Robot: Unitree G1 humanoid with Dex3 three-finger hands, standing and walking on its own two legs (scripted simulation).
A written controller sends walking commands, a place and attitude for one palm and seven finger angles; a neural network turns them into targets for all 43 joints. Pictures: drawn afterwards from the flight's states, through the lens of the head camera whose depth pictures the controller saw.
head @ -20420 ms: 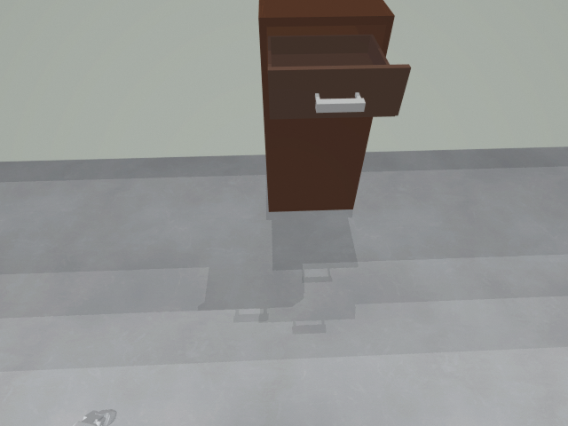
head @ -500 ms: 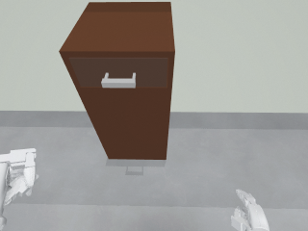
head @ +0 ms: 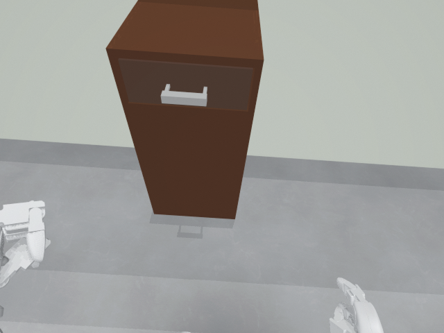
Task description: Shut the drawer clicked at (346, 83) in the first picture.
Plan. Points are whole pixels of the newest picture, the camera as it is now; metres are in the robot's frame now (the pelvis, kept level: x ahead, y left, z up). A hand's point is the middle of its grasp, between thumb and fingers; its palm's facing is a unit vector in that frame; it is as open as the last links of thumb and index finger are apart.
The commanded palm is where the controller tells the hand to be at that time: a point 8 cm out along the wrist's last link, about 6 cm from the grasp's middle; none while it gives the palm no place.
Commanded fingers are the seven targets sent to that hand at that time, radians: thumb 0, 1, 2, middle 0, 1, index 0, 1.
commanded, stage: step back with the hand held close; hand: left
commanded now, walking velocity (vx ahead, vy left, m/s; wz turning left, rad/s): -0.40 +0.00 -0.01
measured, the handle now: (185, 93) +0.71 +0.14 +0.01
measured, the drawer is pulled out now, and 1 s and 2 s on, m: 0.00 0.00 0.00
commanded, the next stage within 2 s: stop stepping back and stand still in 0.48 s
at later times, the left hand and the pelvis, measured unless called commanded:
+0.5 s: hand out of the picture +0.09 +0.23 +0.18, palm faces +0.33 -0.81 -0.48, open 3.2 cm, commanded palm +0.04 +0.27 +0.19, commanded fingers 0.00 0.90 0.90 -1.40 -1.60 -1.40 -1.60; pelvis -0.09 -0.01 +0.01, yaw +0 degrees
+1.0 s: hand out of the picture -0.01 +0.26 +0.17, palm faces +0.42 -0.83 -0.37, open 3.2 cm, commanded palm -0.06 +0.29 +0.19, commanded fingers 0.00 0.90 0.90 -1.40 -1.60 -1.40 -1.60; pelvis -0.19 +0.01 +0.00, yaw -1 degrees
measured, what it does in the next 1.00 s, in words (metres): walks backwards: right foot, then left foot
